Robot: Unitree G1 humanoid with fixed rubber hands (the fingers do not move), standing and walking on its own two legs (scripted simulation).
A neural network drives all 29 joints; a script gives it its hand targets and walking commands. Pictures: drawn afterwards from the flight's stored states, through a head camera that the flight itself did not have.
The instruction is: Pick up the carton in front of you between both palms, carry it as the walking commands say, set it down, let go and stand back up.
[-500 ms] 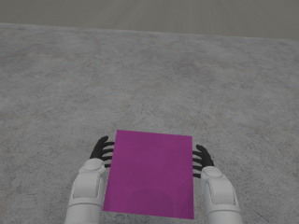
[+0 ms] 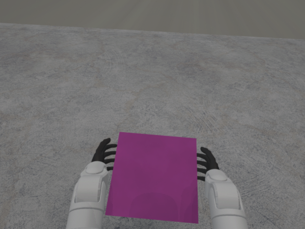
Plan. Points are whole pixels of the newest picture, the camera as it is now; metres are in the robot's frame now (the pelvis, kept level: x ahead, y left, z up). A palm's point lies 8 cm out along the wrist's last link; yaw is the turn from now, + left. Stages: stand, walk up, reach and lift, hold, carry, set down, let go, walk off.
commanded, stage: carry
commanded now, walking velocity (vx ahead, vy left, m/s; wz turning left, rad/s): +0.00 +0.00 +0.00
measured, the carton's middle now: (153, 179) +0.31 +0.00 -0.06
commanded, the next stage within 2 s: hold in 0.12 s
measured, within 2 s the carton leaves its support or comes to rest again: neither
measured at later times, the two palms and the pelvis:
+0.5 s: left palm (87, 178) +0.25 +0.17 +0.05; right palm (206, 171) +0.28 -0.13 +0.04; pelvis -0.01 -0.03 +0.01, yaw +8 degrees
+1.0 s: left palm (104, 178) +0.30 +0.15 -0.04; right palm (199, 174) +0.34 -0.14 -0.06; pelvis -0.03 -0.05 -0.02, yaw +9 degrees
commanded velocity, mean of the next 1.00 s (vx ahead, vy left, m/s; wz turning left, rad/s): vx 0.00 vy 0.00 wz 0.00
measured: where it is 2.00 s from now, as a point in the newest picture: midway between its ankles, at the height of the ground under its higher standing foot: outside the picture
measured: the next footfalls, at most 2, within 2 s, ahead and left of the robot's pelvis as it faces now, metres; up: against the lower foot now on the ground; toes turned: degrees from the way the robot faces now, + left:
none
